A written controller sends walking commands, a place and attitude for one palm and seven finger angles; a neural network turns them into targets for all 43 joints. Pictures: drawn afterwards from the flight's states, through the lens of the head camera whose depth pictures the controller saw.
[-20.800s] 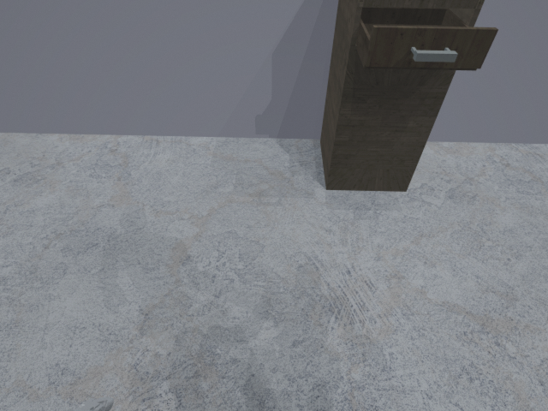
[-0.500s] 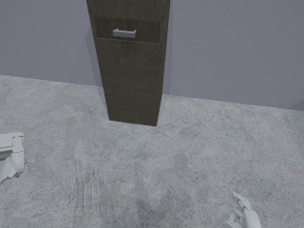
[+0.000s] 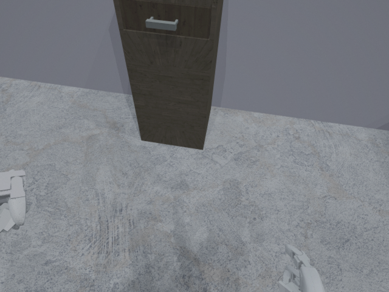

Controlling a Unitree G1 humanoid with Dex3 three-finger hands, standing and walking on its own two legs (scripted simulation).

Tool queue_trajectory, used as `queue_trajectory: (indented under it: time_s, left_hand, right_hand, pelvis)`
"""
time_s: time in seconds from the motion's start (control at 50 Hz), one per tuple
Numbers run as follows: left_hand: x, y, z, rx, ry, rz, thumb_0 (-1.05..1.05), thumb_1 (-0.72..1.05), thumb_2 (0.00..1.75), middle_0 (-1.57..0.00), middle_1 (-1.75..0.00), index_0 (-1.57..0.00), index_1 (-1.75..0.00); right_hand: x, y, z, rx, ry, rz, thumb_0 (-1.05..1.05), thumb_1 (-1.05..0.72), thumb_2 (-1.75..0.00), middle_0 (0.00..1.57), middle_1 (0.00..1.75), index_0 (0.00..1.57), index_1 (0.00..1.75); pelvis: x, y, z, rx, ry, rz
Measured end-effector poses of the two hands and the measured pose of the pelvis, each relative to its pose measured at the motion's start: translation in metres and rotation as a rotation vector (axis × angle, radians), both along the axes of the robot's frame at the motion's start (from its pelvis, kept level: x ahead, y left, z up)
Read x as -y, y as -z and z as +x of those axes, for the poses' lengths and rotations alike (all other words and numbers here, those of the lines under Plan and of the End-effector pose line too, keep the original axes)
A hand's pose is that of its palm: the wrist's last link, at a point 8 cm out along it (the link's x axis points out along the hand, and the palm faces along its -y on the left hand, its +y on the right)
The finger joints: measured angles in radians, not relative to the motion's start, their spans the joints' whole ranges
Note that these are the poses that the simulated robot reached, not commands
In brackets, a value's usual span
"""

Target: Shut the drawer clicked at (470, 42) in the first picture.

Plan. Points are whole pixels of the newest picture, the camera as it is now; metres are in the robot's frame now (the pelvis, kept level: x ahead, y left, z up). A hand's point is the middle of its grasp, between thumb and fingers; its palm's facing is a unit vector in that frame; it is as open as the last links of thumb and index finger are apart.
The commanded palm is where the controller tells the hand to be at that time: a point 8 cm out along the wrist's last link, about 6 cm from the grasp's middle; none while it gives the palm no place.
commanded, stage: stop stepping back and stand still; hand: left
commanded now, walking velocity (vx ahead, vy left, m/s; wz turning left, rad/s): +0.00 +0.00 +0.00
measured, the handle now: (162, 22) +1.09 +0.18 +0.06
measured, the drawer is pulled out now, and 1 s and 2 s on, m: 0.00 0.00 0.00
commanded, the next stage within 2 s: let the arm hang, fingers relaxed in 0.18 s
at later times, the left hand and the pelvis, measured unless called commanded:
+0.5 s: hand out of the picture +0.13 +0.23 -0.11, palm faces -0.01 -0.94 -0.34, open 3.1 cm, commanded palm none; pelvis -0.01 +0.01 +0.00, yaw +0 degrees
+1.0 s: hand out of the picture -0.01 +0.23 -0.16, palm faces +0.01 -0.95 -0.30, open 6.7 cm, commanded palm none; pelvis -0.02 +0.01 +0.01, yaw +0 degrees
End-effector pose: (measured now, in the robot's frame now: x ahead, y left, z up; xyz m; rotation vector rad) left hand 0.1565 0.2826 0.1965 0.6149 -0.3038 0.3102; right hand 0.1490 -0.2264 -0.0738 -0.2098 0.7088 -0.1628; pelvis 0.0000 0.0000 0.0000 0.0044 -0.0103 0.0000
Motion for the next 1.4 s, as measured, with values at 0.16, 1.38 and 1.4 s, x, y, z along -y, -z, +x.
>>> queue_trajectory:
  time_s: [0.16, 1.38, 1.4]
  left_hand:
    - [0.008, 0.020, 0.001, -0.097, 0.008, -0.096, 0.02, 0.89, 0.90, -1.40, -1.60, -1.40, -1.60]
    - [0.038, 0.320, -0.109, -1.488, -0.317, -0.554, 0.01, 0.91, 0.90, -0.20, -0.31, -0.20, -0.31]
    - [0.038, 0.320, -0.109, -1.491, -0.320, -0.554, 0.01, 0.91, 0.90, -0.20, -0.30, -0.20, -0.31]
  right_hand:
    - [-0.002, -0.005, 0.016, 0.010, -0.010, 0.005, 0.01, -0.91, -0.90, 0.21, 0.30, 0.20, 0.30]
    - [0.009, 0.062, -0.132, -0.633, 0.085, 0.072, 0.00, -0.91, -0.90, 0.20, 0.30, 0.20, 0.30]
    - [0.010, 0.062, -0.131, -0.634, 0.085, 0.070, 0.00, -0.91, -0.90, 0.20, 0.30, 0.20, 0.30]
  pelvis:
    - [-0.003, -0.003, 0.004, -0.013, 0.008, -0.010]
    - [-0.001, -0.012, -0.001, 0.020, -0.003, 0.000]
    - [0.000, -0.012, 0.000, 0.019, -0.003, 0.000]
